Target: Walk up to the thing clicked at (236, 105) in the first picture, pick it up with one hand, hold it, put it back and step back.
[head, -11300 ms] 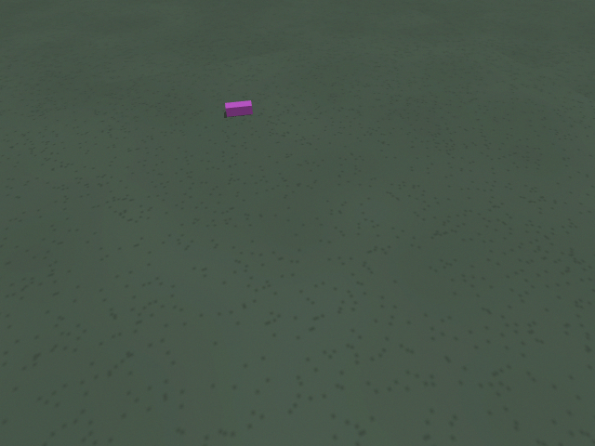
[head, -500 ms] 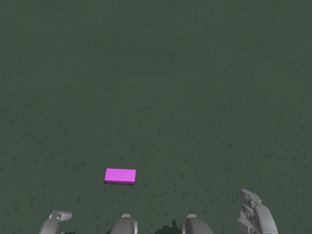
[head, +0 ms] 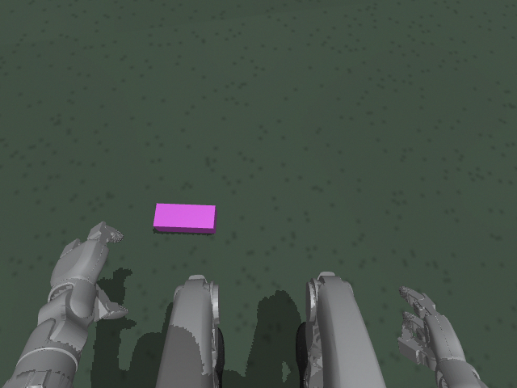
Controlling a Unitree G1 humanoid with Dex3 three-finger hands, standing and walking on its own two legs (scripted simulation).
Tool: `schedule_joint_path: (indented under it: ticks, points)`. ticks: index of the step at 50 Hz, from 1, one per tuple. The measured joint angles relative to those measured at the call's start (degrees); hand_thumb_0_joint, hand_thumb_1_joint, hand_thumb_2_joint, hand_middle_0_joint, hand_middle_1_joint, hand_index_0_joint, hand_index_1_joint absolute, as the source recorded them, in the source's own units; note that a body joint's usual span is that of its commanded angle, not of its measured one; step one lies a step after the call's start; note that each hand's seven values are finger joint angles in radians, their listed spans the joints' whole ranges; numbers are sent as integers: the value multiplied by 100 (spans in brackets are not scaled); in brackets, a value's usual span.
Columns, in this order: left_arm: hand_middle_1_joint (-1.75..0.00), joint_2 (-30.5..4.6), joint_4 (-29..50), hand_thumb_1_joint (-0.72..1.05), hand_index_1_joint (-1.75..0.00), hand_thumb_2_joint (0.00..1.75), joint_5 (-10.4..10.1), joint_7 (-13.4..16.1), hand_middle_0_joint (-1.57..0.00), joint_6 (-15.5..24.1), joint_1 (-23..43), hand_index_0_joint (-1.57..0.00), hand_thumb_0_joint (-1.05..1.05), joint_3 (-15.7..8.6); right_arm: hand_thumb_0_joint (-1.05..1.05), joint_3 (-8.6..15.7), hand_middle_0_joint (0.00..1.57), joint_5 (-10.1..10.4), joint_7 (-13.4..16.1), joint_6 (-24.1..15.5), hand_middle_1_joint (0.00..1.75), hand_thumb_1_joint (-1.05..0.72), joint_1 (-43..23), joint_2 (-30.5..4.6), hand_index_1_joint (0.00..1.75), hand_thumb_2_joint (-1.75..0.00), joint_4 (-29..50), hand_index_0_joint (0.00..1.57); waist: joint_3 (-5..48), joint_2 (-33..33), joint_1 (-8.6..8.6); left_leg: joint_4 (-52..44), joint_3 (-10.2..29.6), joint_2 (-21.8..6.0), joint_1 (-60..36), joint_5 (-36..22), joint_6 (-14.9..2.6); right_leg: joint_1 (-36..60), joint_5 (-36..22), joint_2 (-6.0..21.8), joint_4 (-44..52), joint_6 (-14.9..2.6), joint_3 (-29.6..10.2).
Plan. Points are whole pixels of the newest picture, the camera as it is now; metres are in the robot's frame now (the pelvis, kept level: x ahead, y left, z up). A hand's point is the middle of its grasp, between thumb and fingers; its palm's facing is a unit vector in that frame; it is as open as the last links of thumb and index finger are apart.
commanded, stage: rise first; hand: left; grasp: from above
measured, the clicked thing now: (186, 218) +0.50 +0.21 -0.48
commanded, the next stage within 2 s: none
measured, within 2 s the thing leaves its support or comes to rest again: neither
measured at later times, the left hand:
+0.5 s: hand (136, 238) +0.39 +0.28 -0.27, palm faces -0.50 -0.13 -0.86, open 14.1 cm
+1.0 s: hand (148, 224) +0.44 +0.27 -0.32, palm faces -0.48 +0.02 -0.88, open 14.2 cm
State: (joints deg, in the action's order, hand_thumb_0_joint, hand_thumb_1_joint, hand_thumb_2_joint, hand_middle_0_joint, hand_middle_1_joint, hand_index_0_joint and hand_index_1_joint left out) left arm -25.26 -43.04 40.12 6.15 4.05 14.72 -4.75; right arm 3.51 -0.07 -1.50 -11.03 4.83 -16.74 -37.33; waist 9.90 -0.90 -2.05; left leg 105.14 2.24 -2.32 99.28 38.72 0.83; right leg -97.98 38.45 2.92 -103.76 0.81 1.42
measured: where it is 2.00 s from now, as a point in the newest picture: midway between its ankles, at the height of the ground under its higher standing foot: (260, 382)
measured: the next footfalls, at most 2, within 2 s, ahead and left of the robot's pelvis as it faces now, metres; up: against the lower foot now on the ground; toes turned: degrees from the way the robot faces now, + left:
none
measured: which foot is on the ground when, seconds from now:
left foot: down 0.00-1.00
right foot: down 0.00-1.00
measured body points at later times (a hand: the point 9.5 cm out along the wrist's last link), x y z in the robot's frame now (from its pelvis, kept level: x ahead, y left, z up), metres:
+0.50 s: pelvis -0.03 +0.01 -0.12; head +0.19 +0.05 +0.27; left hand +0.41 +0.28 -0.22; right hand +0.03 -0.28 -0.23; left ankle +0.06 +0.13 -0.48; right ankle +0.06 -0.13 -0.48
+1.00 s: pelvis -0.03 +0.01 -0.17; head +0.21 +0.05 +0.21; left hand +0.46 +0.26 -0.27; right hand +0.01 -0.27 -0.28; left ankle +0.06 +0.13 -0.48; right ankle +0.06 -0.13 -0.48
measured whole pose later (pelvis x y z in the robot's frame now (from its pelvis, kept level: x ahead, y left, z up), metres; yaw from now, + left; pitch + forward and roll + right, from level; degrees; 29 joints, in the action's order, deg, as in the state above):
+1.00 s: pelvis -0.03 +0.01 -0.17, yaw -5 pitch +33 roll -7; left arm -42.6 -79.2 75.0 19.5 18.1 52.4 -4.9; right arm -1.2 -8.0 -6.8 -1.4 7.8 -15.1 -43.3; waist 3.0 0.4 -11.8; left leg 135.4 7.0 -1.6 130.4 38.9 -0.1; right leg -126.5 37.6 1.9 -130.7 2.1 3.1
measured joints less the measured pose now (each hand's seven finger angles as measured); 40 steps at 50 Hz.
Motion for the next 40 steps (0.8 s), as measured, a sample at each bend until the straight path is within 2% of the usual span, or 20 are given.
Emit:
schedule_joint_path:
  ticks: [5, 11, 18, 26, 31, 40]
  points:
    - [-106, -266, -640, -55, -107, 101, 546, 140, -9, 292, 879, -9, -1, 15, 1, -5, 20, -64, -39, 136, 30, -91, 67, 16, 30, -90, -228, 21, -94, -34, -35, 641, 81, -8, 771, -3, 14, -758, -11, -24, -620, -23, 24]
    - [-106, -588, -1421, -53, -106, 102, 1075, 253, -7, 598, 1752, -7, -1, -27, 1, -32, 20, -167, -114, 318, 30, -88, 222, 80, 30, -89, -386, 21, -226, -53, -200, 1241, 184, -17, 1431, -34, 9, -1380, -75, -57, -1153, -22, 70]
    - [-105, -913, -2026, -51, -105, 103, 1739, 454, -6, 908, 2284, -7, -1, -94, 1, -84, 20, -259, -200, 555, 30, -87, 419, 96, 30, -89, -467, 21, -309, -31, -436, 1747, 271, -11, 1958, -36, -34, -1835, -116, -78, -1560, 26, 109]
    - [-101, -1167, -2521, -52, -102, 104, 2421, 810, -6, 1104, 2746, -6, 0, -44, 0, -151, 20, -405, -335, 784, 30, -89, 469, 85, 30, -89, -533, 21, -405, 52, -625, 2210, 327, 35, 2394, -33, -98, -2179, -109, -64, -1942, 95, 120]
    - [-99, -1299, -2818, -53, -100, 104, 2746, 990, -6, 1154, 3052, -6, 0, 2, 0, -205, 20, -494, -412, 849, 30, -90, 418, 95, 30, -89, -546, 21, -466, 83, -729, 2442, 350, 65, 2623, -53, -121, -2365, -114, -54, -2149, 118, 121]
    - [-98, -1485, -3297, -53, -98, 103, 3154, 1175, -7, 1210, 3506, -7, 0, 38, 0, -324, 20, -651, -487, 902, 30, -91, 311, 150, 30, -90, -573, 21, -577, 94, -870, 2753, 394, 73, 2905, -49, -119, -2640, -116, -72, -2446, 131, 127]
